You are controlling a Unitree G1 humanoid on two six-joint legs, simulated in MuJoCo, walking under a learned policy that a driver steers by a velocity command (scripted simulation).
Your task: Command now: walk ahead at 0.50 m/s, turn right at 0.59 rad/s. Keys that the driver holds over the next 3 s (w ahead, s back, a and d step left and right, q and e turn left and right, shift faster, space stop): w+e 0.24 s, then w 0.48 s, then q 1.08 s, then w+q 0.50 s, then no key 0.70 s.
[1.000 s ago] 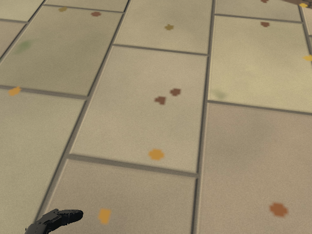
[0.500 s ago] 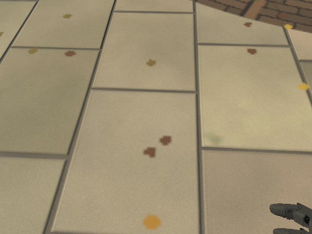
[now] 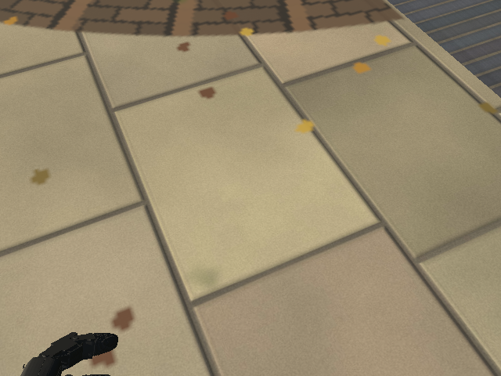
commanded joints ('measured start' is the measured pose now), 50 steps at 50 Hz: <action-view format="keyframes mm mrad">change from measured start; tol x32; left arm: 1 383 236 111 24 -5 9 27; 50 205 217 54 48 65 -57 71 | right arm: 1 -41 -159 -27 -81 -12 -3 -14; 21 -393 -71 23 -231 -25 -65 43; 27 74 -245 -48 -132 -46 -64 35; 50 159 23 32 -108 -27 13 -11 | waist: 1 258 15 -231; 23 149 -88 -9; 27 23 287 -389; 38 70 87 -23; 50 78 -253 -405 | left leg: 1 -319 155 -32 580 815 88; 2 -773 -47 -106 935 -130 28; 3 -872 -61 -335 1045 -170 39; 17 -595 -7 -281 258 577 -13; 23 -601 -22 -287 146 395 70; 27 253 300 -836 67 213 357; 29 147 303 -884 -63 -51 312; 41 -266 85 -349 -119 817 246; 48 -253 46 -449 176 638 141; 50 -630 -130 -346 699 -309 38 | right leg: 1 633 30 74 -54 1 -112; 3 972 -299 880 -288 -313 -330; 11 334 -116 365 -378 214 -221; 23 490 -160 381 -258 157 -114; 25 484 -91 329 -72 390 -73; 29 -230 62 228 704 -369 55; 47 213 45 110 -162 197 75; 50 825 -428 481 -80 902 -187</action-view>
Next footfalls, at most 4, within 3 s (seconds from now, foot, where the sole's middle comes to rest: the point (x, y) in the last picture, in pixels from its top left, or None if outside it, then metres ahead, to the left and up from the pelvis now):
0.02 right None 0.18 -0.10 -0.76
0.50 left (224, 362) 0.48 0.07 -0.76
0.96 right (318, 285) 0.67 -0.21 -0.76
1.38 left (229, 312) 0.62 0.05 -0.76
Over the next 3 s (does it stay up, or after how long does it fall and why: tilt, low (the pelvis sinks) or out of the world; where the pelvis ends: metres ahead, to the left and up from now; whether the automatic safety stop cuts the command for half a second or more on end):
stays up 0.80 0.18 0.01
